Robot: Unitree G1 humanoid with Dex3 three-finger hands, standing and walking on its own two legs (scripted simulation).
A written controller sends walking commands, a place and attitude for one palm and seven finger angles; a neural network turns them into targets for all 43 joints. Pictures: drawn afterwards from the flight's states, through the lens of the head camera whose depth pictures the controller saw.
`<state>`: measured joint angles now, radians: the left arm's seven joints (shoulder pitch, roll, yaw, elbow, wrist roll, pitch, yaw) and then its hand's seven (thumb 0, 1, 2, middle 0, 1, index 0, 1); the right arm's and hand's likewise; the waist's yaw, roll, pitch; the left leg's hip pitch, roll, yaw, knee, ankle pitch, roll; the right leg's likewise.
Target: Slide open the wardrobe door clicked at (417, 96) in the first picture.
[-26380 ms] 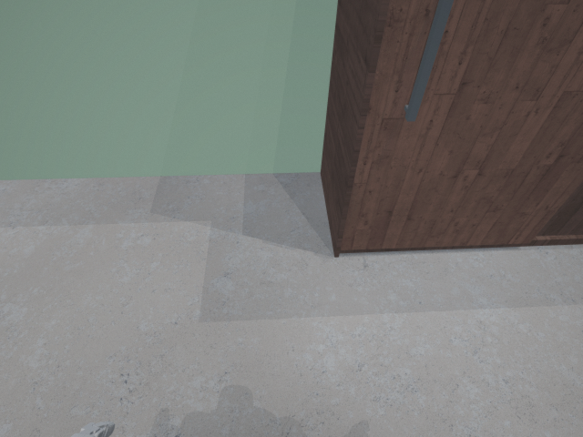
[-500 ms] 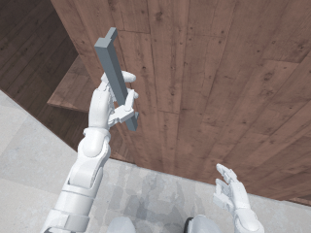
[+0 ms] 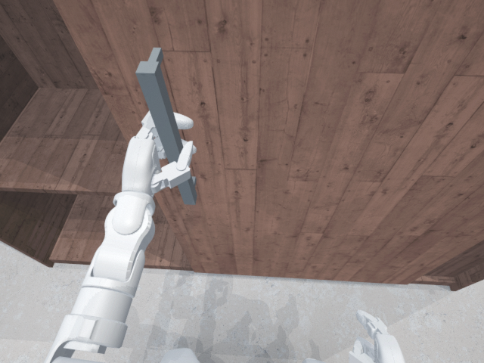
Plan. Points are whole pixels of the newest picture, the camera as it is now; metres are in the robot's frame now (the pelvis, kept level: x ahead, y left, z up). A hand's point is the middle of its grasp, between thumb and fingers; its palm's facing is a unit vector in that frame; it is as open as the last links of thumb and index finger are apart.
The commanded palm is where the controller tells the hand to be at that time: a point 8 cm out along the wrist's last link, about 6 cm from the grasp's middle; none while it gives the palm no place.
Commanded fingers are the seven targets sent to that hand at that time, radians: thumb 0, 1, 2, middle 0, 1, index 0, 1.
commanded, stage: step sideways, sliding the door along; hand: left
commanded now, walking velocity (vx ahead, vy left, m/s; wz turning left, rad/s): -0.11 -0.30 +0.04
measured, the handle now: (177, 142) +0.41 +0.16 +0.11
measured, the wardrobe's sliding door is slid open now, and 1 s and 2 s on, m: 0.61 0.66 0.66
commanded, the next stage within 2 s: stop walking and hold the door there in 0.68 s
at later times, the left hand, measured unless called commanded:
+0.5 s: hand (226, 160) +0.38 +0.07 +0.12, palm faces +0.44 -0.89 -0.12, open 6.4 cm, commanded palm +0.34 +0.04 +0.12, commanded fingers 0.00 0.90 0.90 -0.45 -1.40 -0.45 -1.40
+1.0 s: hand (220, 161) +0.38 +0.08 +0.11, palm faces +0.60 -0.70 -0.38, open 6.6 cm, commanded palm +0.33 +0.10 +0.11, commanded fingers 0.00 0.90 0.90 -0.45 -1.40 -0.45 -1.40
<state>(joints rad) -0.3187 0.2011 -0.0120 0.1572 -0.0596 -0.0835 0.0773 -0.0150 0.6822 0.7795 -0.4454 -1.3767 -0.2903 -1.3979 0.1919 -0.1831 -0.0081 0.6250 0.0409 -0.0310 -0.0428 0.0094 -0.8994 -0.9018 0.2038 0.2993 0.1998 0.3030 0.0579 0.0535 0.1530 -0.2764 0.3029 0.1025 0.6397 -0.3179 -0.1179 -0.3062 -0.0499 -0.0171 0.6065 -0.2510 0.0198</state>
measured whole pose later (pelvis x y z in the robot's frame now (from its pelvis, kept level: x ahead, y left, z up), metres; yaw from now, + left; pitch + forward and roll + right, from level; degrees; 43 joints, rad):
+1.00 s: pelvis +0.07 -0.29 +0.01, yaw +3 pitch +0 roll +0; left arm -0.22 0.47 0.49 0.39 -0.07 -0.12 0.11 -0.15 0.57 0.80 -0.42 -1.34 -0.28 -1.40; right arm 0.05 -0.27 -0.02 0.64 0.06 -0.10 -0.06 0.01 -0.90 -0.90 0.21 0.30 0.20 0.30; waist 0.04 0.06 0.19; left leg -0.42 0.07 0.01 1.13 -0.61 -0.06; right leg -0.38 -0.05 -0.03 0.64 -0.26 0.01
